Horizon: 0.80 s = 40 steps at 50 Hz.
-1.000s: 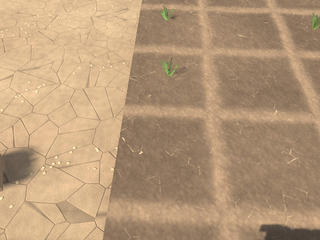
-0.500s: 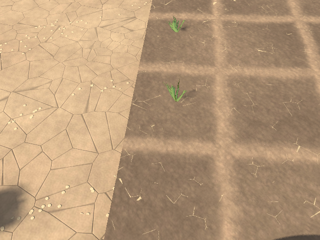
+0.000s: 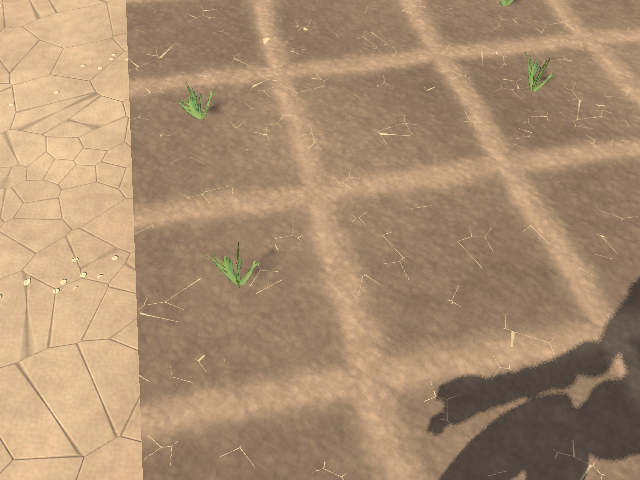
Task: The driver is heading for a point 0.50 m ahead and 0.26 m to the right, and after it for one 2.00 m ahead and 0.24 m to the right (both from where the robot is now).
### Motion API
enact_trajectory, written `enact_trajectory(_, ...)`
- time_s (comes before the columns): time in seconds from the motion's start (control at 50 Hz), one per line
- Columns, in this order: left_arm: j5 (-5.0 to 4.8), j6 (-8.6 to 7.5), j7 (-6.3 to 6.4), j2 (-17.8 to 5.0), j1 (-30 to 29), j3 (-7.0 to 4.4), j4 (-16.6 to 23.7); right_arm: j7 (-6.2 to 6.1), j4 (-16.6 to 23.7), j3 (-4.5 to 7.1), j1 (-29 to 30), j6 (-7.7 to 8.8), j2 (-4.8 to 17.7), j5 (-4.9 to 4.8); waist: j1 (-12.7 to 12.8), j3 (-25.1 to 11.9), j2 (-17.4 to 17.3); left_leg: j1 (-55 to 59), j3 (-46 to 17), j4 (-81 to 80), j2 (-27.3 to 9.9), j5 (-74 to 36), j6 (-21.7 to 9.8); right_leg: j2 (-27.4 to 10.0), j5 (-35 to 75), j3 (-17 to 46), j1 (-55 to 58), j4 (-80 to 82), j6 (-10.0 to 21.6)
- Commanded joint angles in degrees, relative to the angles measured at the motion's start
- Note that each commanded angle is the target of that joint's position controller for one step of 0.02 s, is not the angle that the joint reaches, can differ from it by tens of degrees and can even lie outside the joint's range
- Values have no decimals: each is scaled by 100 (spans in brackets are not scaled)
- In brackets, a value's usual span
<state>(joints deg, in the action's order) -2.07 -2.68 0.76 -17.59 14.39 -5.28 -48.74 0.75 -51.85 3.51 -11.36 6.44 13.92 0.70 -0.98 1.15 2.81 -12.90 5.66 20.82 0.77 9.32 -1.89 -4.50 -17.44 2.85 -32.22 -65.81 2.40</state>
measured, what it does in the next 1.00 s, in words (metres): walks ahead, turning right: right foot, then left foot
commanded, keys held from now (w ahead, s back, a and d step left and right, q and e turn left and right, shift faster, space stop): w+e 0.16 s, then e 0.84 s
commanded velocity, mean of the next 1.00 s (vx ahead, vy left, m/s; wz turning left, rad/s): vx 0.20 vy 0.00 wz -0.59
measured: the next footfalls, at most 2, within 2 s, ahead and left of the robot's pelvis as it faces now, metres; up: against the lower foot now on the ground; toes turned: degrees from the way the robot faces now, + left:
right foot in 0.32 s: +0.32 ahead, -0.16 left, +0.00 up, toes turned -15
left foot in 0.82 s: +0.42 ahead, +0.04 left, +0.00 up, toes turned -35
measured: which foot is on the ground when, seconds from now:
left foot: down 0.00-0.34, up 0.36-0.80, down 0.82-1.00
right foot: up 0.00-0.30, down 0.32-0.82, up 0.84-1.00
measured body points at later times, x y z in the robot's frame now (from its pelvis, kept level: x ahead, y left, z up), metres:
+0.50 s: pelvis +0.21 -0.06 -0.01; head +0.27 -0.09 +0.43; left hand +0.45 +0.16 -0.11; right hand +0.26 -0.38 -0.13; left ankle +0.22 +0.11 -0.65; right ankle +0.28 -0.15 -0.74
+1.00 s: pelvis +0.30 -0.03 +0.00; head +0.34 -0.04 +0.44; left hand +0.60 +0.12 -0.11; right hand +0.25 -0.35 -0.09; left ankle +0.38 +0.06 -0.74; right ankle +0.21 -0.13 -0.66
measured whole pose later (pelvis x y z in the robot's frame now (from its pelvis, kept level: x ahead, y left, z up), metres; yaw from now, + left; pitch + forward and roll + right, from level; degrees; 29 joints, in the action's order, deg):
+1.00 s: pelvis +0.30 -0.03 +0.00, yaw -36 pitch +2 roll -1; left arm -1.3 3.6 1.4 -20.1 10.2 -5.8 -37.0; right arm -1.7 -41.2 3.3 -8.9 0.4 15.3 1.0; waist -0.6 1.8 2.4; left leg -16.4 0.9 27.1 -2.2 12.7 0.2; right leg 4.0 -24.9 4.7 -31.9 -65.5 -4.0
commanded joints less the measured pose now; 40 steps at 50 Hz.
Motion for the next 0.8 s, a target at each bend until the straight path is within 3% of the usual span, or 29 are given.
enact_trajectory(0.02, 21, 58, -37, -117, 27, -39, 453, -51, 244, 161, 142, 116, 728, 8, 91, -130, -690, 677, -1175, -1293, -1658, -737, -850, -433, 570, 342, -907, 165, -60)
enact_trajectory(0.1, 56, 46, -125, -103, -418, -1, 661, -114, 173, 198, 60, 52, 896, 15, 6, 38, -594, 791, -345, -1392, -1536, -1271, -780, -366, 1560, 199, -945, 1316, -146)
enact_trajectory(0.16, 81, 19, -251, -5, -1061, 81, 901, -147, 122, 229, -173, -16, 1050, -34, -248, 241, -520, 996, 91, -1388, -1539, -1350, -703, -290, 1926, -169, -840, 2153, -101)
enact_trajectory(0.22, 133, 16, -373, -6, -1476, 104, 1163, -198, 86, 252, -290, -181, 1189, -90, -315, 359, -557, 1352, 455, -852, -1583, -2781, -572, -56, 1692, -577, -633, 2792, -34)
enact_trajectory(0.26, 137, 39, -432, -194, -1272, 20, 1241, -241, 113, 293, -269, -299, 1344, -172, -120, 87, -798, 1617, 575, -181, -1634, -4144, -431, 240, 1217, -809, -150, 2942, 124)
enact_trajectory(0.3, 122, 36, -446, -559, -273, -173, 1024, -304, 213, 323, -96, -403, 1432, -234, 435, -462, -889, 1591, 638, 1193, -1504, -4954, -232, 655, 1162, -954, 1022, 3351, 388)
enact_trajectory(0.32, 141, 35, -351, -880, 458, -337, 828, -304, 250, 284, -81, -403, 1336, -226, 828, -844, -633, 1016, 744, 2435, -1217, -4108, 59, 743, 2104, -780, 2236, 3934, 600)
enact_trajectory(0.34, 169, 79, -184, -1446, 676, -436, 778, -253, 427, 100, -420, -350, 719, 112, 523, -1354, 688, -750, 695, 4298, -724, 375, 400, -501, 4675, 824, 3967, 3478, 987)
enact_trajectory(0.36, 305, 54, -201, -1739, 295, -406, 1142, -155, 606, -29, -979, -225, 537, 93, 92, -2520, 1244, -2377, -328, 6121, 248, 3335, 648, -1931, 5293, 3659, 5342, 3773, 2448)
enact_trajectory(0.38, 284, 83, -248, -1321, 314, -311, 1263, -98, 587, 100, -421, -160, 1088, -92, 558, -2739, 155, -2537, -1119, 6290, -71, 2910, 539, -1674, 4811, 3171, 5056, 4083, 2227)
enact_trajectory(0.4, 219, 62, -252, -1060, -32, -235, 1289, -110, 757, 102, 10, -160, 1091, -217, 474, -1958, 40, -2761, -1020, 5989, -253, 2369, 435, -1373, 4313, 2376, 4323, 4184, 1941)
enact_trajectory(0.42, 127, 62, -229, -878, -338, -197, 1279, -195, 663, 104, 39, -210, 1016, -141, 257, -1309, -390, -2702, -981, 5505, -487, 1959, 465, -1014, 3787, 1860, 3441, 4316, 1614)
enact_trajectory(0.44, 112, 90, -188, -741, -557, -155, 1314, -270, 655, 141, 27, -304, 1088, -63, 98, -1000, -271, -2433, -1002, 5128, -600, 1718, 490, -837, 3452, 1629, 2690, 4469, 1486)
enact_trajectory(0.46, 190, 117, -166, -728, -661, -139, 1358, -284, 666, 169, -49, -404, 1127, -48, -53, -892, -102, -2031, -1009, 4957, -614, 1587, 489, -714, 3249, 1523, 2102, 4620, 1432)
enact_trajectory(0.5, 271, 118, -124, -816, -699, -166, 1388, -318, 709, 158, -173, -500, 982, -12, -156, -935, 60, -1716, -940, 4608, -482, 1405, 568, -576, 3394, 1386, 1623, 4706, 1460)
enact_trajectory(0.54, 231, 135, -51, -887, -638, -189, 1388, -359, 788, 138, -81, -534, 900, 17, -138, -1021, 118, -1777, -970, 4153, -388, 1211, 654, -493, 3319, 1365, 1603, 4669, 1421)
enact_trajectory(0.62, 165, 290, 98, -880, -647, -173, 1460, -361, 988, 118, 342, -581, 868, -10, 20, -974, 273, -1900, -1115, 3297, -282, 676, 750, -306, 1554, 1653, 1624, 4680, 1187)
enact_trajectory(0.68, 196, 362, 129, -875, -620, -168, 1488, -327, 1108, 104, 578, -544, 855, -43, 139, -794, 450, -1721, -1160, 2651, -150, 607, 737, -217, 791, 1938, 1559, 4663, 1084)
enact_trajectory(0.74, 194, 412, 110, -858, -552, -161, 1507, -264, 1180, 109, 590, -442, 890, -76, 194, -791, 593, -1401, -1157, 2037, 2, 861, 651, -242, 1256, 2278, 1769, 4380, 1048)
enact_trajectory(0.8, 108, 480, 123, -787, -683, -117, 1583, -167, 1119, 149, 156, -346, 911, -97, -90, -824, 629, -476, -1031, 454, 26, 175, 423, -48, 1828, 2462, 1811, 3920, 782)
